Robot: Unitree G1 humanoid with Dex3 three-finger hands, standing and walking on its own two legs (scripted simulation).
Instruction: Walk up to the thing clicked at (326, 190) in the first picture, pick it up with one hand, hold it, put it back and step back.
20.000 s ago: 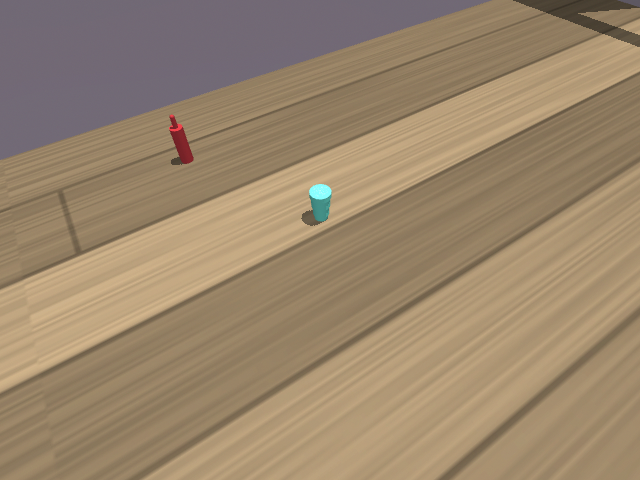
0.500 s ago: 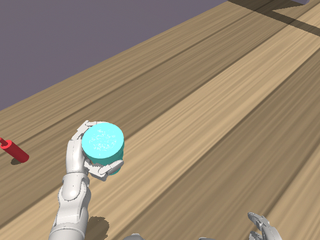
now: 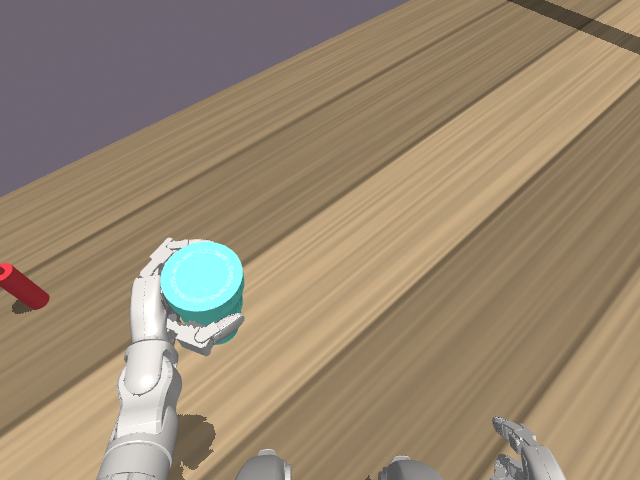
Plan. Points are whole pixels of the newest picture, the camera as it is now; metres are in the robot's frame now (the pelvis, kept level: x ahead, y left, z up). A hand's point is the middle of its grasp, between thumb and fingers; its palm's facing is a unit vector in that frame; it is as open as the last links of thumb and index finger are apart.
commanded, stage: crouch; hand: left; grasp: from the side
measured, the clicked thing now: (211, 302) +0.34 +0.17 -0.01
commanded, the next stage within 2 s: lower in 1.64 s
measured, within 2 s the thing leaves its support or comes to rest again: neither
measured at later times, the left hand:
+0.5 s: hand (222, 346) +0.35 +0.20 -0.22, palm faces +0.15 -0.99 -0.02, open 11.4 cm
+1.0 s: hand (234, 370) +0.37 +0.21 -0.42, palm faces +0.16 -0.99 -0.03, open 11.5 cm
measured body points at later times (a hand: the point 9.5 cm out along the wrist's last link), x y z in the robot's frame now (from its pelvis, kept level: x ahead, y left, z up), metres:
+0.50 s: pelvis -0.03 +0.00 -0.18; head +0.13 +0.03 +0.23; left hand +0.34 +0.25 -0.22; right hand +0.09 -0.26 -0.31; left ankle +0.03 +0.13 -0.69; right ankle +0.00 -0.13 -0.69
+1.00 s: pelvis -0.08 +0.00 -0.36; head +0.13 +0.04 +0.04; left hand +0.35 +0.26 -0.41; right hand +0.01 -0.27 -0.48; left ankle +0.03 +0.13 -0.69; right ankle +0.00 -0.13 -0.69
